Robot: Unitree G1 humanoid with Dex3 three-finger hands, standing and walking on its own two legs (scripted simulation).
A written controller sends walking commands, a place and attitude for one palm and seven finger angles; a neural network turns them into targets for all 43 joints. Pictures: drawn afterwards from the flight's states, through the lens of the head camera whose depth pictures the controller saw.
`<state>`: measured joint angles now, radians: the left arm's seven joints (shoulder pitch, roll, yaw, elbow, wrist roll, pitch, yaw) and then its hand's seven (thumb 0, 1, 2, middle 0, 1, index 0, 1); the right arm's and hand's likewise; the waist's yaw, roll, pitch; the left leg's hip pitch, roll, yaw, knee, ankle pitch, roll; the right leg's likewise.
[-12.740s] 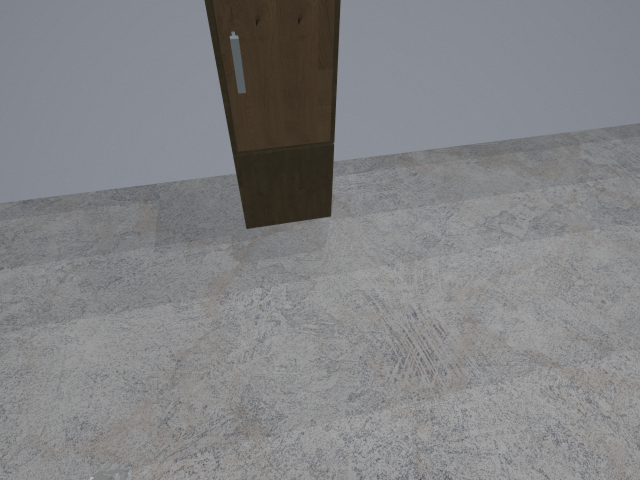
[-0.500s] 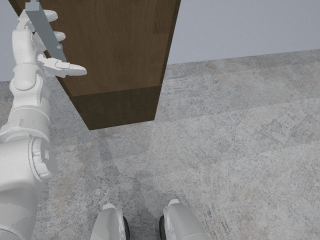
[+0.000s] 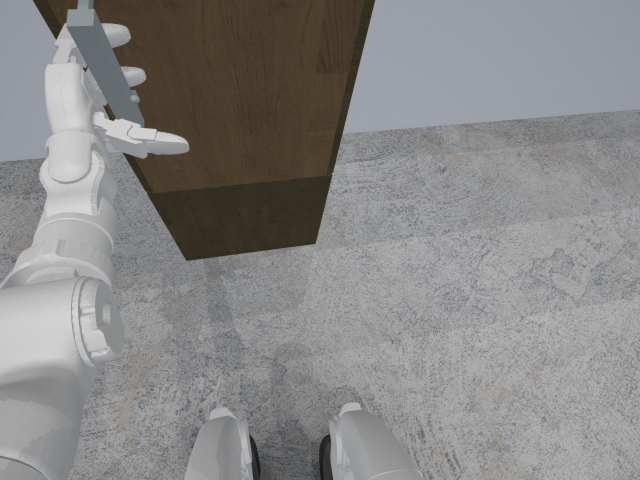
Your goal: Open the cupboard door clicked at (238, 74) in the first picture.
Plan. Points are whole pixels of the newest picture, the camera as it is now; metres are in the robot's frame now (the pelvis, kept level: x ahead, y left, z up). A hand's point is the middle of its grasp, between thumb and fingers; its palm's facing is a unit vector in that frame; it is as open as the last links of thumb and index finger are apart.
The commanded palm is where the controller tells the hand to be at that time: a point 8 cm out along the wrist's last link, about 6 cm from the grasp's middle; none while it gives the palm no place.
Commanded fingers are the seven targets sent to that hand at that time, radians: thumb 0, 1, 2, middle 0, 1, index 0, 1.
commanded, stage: slide the fingers in behind the handle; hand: left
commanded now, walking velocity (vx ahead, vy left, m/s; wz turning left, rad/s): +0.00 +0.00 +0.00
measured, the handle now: (112, 67) +0.60 +0.19 +0.07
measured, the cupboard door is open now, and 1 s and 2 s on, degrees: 0 0 48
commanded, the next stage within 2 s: close the thumb around the handle in 0.10 s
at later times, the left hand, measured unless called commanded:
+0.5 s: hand (134, 99) +0.55 +0.16 +0.08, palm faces +0.08 -1.00 -0.02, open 11.6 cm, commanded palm +0.52 +0.19 +0.07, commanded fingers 0.00 0.40 0.68 -0.36 -1.30 -0.36 -1.30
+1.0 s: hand (133, 99) +0.55 +0.16 +0.08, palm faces +0.08 -1.00 -0.01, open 5.9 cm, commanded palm +0.52 +0.20 +0.07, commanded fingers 0.00 0.90 0.90 -0.40 -1.35 -0.40 -1.35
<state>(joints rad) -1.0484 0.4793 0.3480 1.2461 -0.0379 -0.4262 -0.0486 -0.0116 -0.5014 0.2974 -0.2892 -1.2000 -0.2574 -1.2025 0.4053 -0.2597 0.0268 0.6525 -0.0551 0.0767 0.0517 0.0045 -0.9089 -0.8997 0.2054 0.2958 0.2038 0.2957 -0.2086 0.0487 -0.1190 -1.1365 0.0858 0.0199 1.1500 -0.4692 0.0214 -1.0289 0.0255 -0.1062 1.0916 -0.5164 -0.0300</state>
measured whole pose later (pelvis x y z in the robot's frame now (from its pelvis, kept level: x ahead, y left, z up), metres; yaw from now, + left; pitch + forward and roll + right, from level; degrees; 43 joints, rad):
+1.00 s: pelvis +0.00 +0.01 +0.00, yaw +0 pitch +26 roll -4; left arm -1.03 0.46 0.36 1.24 -0.03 -0.44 -0.04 0.01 0.71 0.81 -0.36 -1.35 -0.34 -1.35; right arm 0.41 -0.25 0.03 0.65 -0.06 0.09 0.05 0.00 -0.91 -0.90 0.21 0.30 0.20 0.30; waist -0.21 0.05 -0.13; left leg -1.13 0.08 0.03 1.15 -0.48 0.03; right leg -1.02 0.02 -0.09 1.09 -0.52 -0.02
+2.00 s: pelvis +0.04 -0.05 +0.04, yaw +2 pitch +14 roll +2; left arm 0.07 -0.10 -0.25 0.17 0.08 -0.20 0.55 0.03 0.64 0.71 -0.26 -1.17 -0.27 -1.26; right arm 0.17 -0.14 0.03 0.53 -0.07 0.03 0.07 0.01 -0.91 -0.90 0.20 0.30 0.20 0.30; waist -0.04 0.02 -0.18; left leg -0.70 0.05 0.01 0.93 -0.46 -0.04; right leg -0.64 0.02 -0.09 0.96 -0.56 -0.08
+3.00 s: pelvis -0.01 -0.02 +0.02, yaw +0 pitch +15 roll +1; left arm -0.25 -0.15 -0.15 0.51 0.10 -0.32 0.68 -0.01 -0.50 0.30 -0.25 -0.51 -0.25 -0.51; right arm 0.17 -0.17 -0.01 0.64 -0.10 -0.02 0.01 0.01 -0.91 -0.90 0.20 0.30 0.20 0.30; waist -0.04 0.04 -0.16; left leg -0.86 0.01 -0.05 1.04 -0.44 -0.04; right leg -0.82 0.02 -0.04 1.07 -0.52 -0.05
